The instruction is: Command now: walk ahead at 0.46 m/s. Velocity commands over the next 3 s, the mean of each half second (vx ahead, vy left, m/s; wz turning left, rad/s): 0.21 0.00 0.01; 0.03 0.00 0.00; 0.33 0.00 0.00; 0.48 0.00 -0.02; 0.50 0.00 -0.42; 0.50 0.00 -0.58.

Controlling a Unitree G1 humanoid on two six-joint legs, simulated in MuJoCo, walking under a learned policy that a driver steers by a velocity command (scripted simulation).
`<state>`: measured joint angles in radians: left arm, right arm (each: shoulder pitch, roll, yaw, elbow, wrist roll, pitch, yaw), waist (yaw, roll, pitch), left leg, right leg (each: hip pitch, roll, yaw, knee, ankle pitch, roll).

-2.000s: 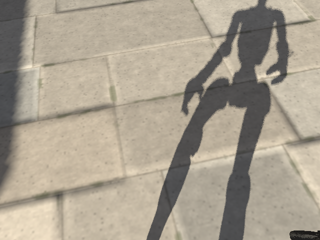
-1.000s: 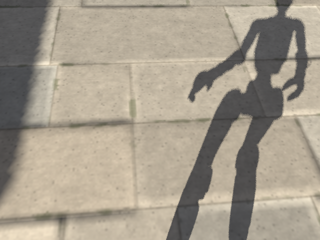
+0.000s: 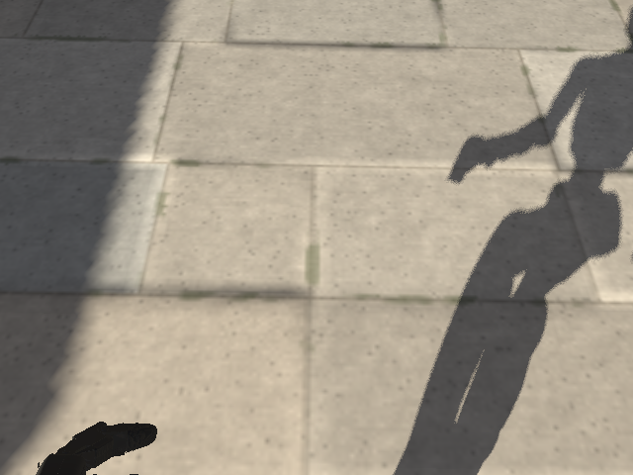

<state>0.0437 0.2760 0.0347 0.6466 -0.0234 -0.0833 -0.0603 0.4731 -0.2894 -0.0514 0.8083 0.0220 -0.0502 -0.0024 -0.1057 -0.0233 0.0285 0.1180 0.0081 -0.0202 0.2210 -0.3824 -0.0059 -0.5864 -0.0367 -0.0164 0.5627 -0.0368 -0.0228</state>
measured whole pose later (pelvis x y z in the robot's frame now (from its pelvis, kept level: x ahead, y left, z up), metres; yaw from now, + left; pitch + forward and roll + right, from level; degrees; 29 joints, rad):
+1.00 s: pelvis +0.21 -0.02 +0.01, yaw +0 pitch -2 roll +0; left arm 0.17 0.26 0.01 0.99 0.00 0.01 0.01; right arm 0.16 -0.24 -0.04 0.87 -0.01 0.01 -0.03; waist 0.01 0.01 0.04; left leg -0.24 0.01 -0.02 0.52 -0.25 -0.01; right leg -0.12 0.00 -0.04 0.50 -0.34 -0.02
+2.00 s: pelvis +0.63 -0.03 +0.02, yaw -1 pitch +0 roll -1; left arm 0.29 0.24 0.05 1.01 0.00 -0.10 -0.03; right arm 0.16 -0.28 -0.07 0.90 0.01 -0.08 -0.02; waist 0.05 0.04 0.03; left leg -0.61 0.14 -0.04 1.02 -0.21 0.02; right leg -0.15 0.09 -0.05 0.28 -0.14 -0.09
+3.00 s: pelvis +1.14 -0.14 +0.01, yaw -34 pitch +1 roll +1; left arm 0.27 0.27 0.08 0.75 -0.01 -0.05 -0.02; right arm 0.12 -0.30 -0.07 0.81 0.00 -0.11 0.00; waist 0.02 0.02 0.06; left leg -0.56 0.11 -0.05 1.10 -0.31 -0.02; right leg -0.26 0.10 0.02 0.41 -0.17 -0.11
